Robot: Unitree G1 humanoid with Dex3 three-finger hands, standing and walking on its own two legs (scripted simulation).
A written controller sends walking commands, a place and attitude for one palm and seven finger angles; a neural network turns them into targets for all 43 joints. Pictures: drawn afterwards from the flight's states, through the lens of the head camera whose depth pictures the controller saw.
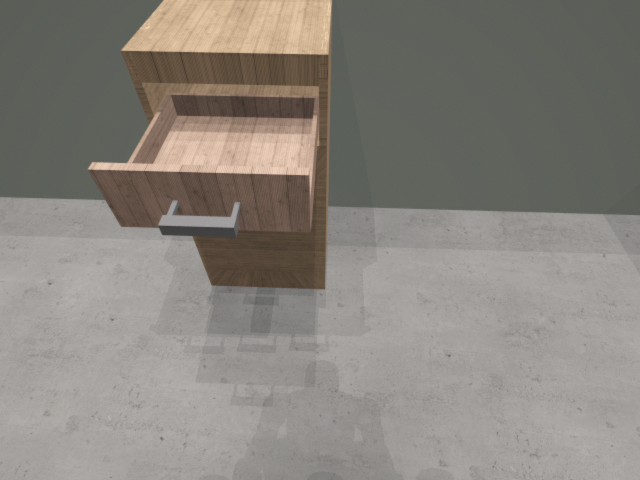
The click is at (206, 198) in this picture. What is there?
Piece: drawer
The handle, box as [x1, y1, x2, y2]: [158, 200, 240, 236]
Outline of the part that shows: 158,224 162,234 236,236 238,227 236,220 240,204 239,202 234,203 232,214 230,217 182,216 174,214 178,206 177,200 173,200 167,214 162,215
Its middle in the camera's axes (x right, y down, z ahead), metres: -0.22 -0.04 +0.71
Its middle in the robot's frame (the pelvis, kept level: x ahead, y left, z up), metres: +0.55 +0.25 -0.04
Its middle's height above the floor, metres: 0.74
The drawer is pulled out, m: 0.30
